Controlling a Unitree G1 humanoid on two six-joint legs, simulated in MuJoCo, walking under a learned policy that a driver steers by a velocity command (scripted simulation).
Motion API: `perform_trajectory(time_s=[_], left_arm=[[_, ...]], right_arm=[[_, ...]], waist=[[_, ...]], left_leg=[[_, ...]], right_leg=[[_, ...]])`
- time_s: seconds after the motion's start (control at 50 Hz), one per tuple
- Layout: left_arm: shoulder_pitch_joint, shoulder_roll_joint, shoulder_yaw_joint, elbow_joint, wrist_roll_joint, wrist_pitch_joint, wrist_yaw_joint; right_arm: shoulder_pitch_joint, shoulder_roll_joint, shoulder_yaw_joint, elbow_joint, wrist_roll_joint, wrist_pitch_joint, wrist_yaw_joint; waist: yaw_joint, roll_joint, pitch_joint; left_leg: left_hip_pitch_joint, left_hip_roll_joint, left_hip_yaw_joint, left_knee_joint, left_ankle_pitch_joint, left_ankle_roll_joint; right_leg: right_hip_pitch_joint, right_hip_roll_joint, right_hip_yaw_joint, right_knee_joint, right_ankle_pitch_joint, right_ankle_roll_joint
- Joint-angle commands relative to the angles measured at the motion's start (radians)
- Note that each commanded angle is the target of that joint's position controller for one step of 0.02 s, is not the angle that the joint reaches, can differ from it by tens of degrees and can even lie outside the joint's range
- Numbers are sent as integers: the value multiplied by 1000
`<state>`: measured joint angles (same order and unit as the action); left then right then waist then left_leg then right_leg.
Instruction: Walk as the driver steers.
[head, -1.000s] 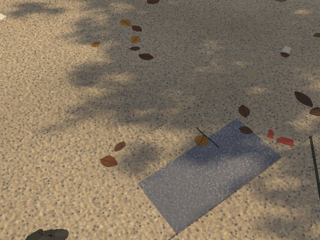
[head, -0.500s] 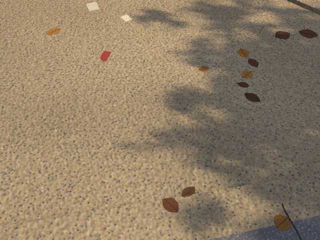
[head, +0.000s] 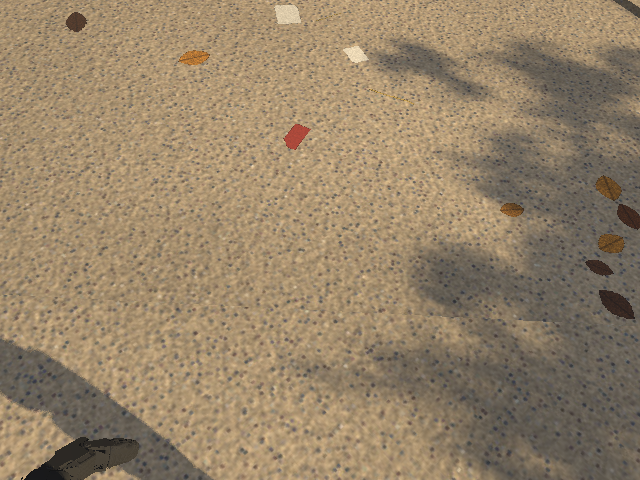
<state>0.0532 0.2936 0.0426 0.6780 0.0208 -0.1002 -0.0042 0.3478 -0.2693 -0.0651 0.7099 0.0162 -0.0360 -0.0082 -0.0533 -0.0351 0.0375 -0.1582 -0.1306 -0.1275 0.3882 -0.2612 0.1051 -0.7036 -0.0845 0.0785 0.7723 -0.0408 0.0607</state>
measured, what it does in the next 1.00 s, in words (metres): goes down: right foot, then left foot 0.03 m lower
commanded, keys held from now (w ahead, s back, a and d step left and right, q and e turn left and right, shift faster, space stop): w+q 0.14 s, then w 0.24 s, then w+e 0.62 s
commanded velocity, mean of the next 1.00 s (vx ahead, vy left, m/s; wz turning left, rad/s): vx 0.50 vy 0.00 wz -0.02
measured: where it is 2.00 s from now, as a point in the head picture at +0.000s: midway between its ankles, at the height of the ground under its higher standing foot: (323, 278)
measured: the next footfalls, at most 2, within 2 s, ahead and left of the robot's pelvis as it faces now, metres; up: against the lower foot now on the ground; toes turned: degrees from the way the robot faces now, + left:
right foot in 0.16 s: +0.29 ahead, -0.12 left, +0.00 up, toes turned +9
left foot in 0.64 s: +0.47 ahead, +0.18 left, -0.03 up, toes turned +2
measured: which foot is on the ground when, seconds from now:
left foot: down 0.00-0.16, up 0.18-0.62, down 0.64-1.00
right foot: up 0.00-0.14, down 0.16-0.66, up 0.68-1.00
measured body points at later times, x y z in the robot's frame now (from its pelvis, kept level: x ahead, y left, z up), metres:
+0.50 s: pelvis +0.28 -0.01 +0.00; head +0.31 +0.00 +0.45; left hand +0.24 +0.27 -0.12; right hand +0.53 -0.21 -0.08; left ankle +0.38 +0.17 -0.70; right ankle +0.26 -0.13 -0.74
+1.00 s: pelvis +0.52 +0.07 -0.04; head +0.55 +0.08 +0.41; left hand +0.73 +0.31 -0.13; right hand +0.51 -0.21 -0.16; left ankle +0.43 +0.18 -0.78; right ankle +0.68 -0.10 -0.72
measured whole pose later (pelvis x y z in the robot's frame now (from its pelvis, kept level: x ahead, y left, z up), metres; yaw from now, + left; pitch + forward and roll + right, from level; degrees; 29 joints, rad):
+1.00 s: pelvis +0.52 +0.07 -0.04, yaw -6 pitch +2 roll +2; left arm 0.16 0.30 0.07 0.69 -0.02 -0.03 -0.02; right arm 0.36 -0.26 -0.07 0.87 -0.01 -0.09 -0.01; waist -0.07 -0.05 0.00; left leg 0.00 -0.03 0.15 0.27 -0.30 0.03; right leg -0.72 -0.08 0.06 0.80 0.02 0.00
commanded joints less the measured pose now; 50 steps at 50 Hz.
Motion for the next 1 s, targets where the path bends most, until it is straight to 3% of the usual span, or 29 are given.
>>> perform_trajectory(time_s=[0.02,0.06,0.12,0.14,0.16,0.18,0.2,0.22,0.24,0.26,0.28,0.3,0.34,0.4,0.44,0.48,0.56,0.62,0.64,0.66,0.68,0.7,0.72,0.74,0.76,0.78,0.8,0.88,1.0], left_arm=[[-103,53,12,-86,-9,-17,-13],[-135,75,22,-102,-17,-19,-18],[-67,119,47,-88,-22,-33,-24],[12,134,58,-70,-19,-38,-20],[140,160,70,-48,-5,-44,-18],[273,226,87,-38,7,-42,-15],[350,230,94,12,-11,-29,-27],[334,140,74,-3,-38,-25,-26],[266,100,61,-10,-35,-17,-22],[212,88,51,-13,-24,-10,-23],[182,83,48,-9,-17,-9,-23],[168,74,43,-5,-11,-12,-23],[168,72,41,17,-23,-16,-28],[197,140,58,46,-35,-11,-23],[209,164,63,57,-41,-2,-18],[253,160,62,78,-53,6,-11],[331,166,67,103,-58,29,1],[339,156,66,102,-48,46,11],[346,116,54,99,-40,46,7],[351,38,27,79,-26,39,0],[451,-9,17,87,-16,31,2],[493,41,18,43,-67,10,3],[384,96,33,45,-83,13,14],[288,125,42,28,-71,20,20],[269,116,46,33,-59,36,25],[281,111,51,27,-56,44,21],[283,94,51,29,-51,53,16],[216,38,41,-6,-43,60,5],[13,0,17,-89,-41,53,-39]], right_arm=[[12,-184,-53,-42,7,-11,-16],[42,-167,-49,-23,10,-9,-15],[10,-161,-52,-28,8,-2,-21],[-20,-154,-50,-39,8,-1,-18],[-46,-124,-37,-54,4,-3,-11],[62,-68,-19,-57,-10,-8,-8],[199,-40,-2,-36,21,-13,-4],[132,-134,-18,-23,29,-13,-5],[-6,-172,-29,-50,19,-8,-6],[-80,-165,-28,-73,2,-5,-8],[-103,-146,-29,-86,-8,-6,-5],[-88,-123,-26,-88,-4,-7,-1],[-74,-85,-16,-82,0,-5,4],[-168,-44,10,-109,-16,-22,13],[-213,-49,12,-109,-17,-39,23],[-279,-66,8,-119,-11,-52,29],[-363,-78,6,-140,3,-64,46],[-272,-102,-12,-108,10,-72,45],[-168,-131,-28,-80,2,-73,39],[-2,-183,-44,-55,-24,-73,30],[57,-202,-39,-52,-35,-56,23],[121,-270,-65,-8,-17,-46,33],[89,-205,-55,-1,-10,-46,34],[18,-147,-33,-9,-14,-50,36],[-66,-103,-14,-20,-30,-55,39],[-130,-86,-10,-16,-38,-66,38],[-149,-74,-11,-5,-34,-74,34],[-109,-99,-25,41,-32,-85,10],[-34,-152,-37,94,-17,-66,-8]], waist=[[-11,108,-55],[-15,112,-44],[33,159,-51],[79,163,-80],[144,133,-178],[140,-38,-339],[108,-336,-448],[138,-191,-319],[153,-68,-169],[130,7,-73],[97,15,-31],[67,-13,-26],[47,-50,-30],[74,-36,-43],[84,-23,-65],[109,-22,-52],[138,-41,-26],[79,-33,-47],[28,0,-105],[-44,122,-246],[-6,283,-292],[-10,390,-351],[-40,229,-230],[-41,149,-128],[-2,112,-66],[47,163,-34],[63,191,-21],[58,110,-21],[-10,74,28]], left_leg=[[-116,191,-145,-80,416,100],[-62,216,-207,-41,359,93],[39,251,-286,52,402,79],[38,224,-280,125,496,62],[-4,178,-234,295,517,32],[-202,87,-162,591,222,-17],[-486,-8,-86,871,-334,-69],[-599,64,-100,960,-296,-72],[-623,97,-65,963,-199,-75],[-598,127,-32,928,-147,-74],[-558,160,-30,867,-108,-70],[-504,188,-23,811,-92,-66],[-465,211,15,677,-98,-69],[-420,227,61,457,14,-82],[-344,202,83,354,170,-95],[-342,186,70,242,293,-108],[-292,168,37,69,316,-114],[-108,167,62,-4,248,-79],[55,193,61,8,239,-56],[325,351,-81,72,263,-6],[479,495,-274,162,453,29],[506,606,-560,16,89,160],[423,555,-519,-57,-120,156],[294,503,-400,-94,-110,119],[172,447,-294,-132,-24,94],[80,420,-217,-148,103,90],[45,398,-139,-161,223,70],[53,385,38,-187,465,66],[106,375,198,-209,448,35]], right_leg=[[217,97,-64,-181,206,-8],[221,108,-42,-225,171,-28],[260,102,-9,-246,24,-77],[365,112,-28,-281,8,-101],[566,52,-3,-285,49,-148],[892,-144,225,-246,37,-263],[1106,-308,669,-394,-240,-405],[1032,-293,695,-453,-460,-365],[874,-252,558,-473,-443,-323],[716,-221,450,-493,-332,-309],[606,-191,382,-515,-246,-304],[544,-160,320,-538,-192,-292],[503,-135,239,-577,-127,-296],[481,-128,151,-605,-12,-310],[461,-102,99,-586,57,-294],[497,-87,86,-551,54,-275],[543,-105,158,-448,-106,-241],[483,-81,190,-299,-190,-202],[416,-26,157,-153,-214,-172],[239,41,75,164,-427,-125],[-4,88,33,473,-678,-79],[-164,84,43,570,-576,-70],[-238,38,37,643,-481,-57],[-228,21,31,632,-390,-61],[-175,-4,36,600,-312,-60],[-117,-23,73,494,-219,-56],[-75,-34,71,457,-201,-52],[-69,-22,58,269,-70,-35],[-3,8,-56,-59,127,-78]])
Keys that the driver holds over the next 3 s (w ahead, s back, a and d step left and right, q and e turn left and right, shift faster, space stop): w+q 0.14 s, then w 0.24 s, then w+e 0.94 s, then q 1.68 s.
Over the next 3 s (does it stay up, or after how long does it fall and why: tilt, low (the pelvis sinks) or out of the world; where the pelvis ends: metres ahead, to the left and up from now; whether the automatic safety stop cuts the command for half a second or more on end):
stays up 0.94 -0.05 -0.07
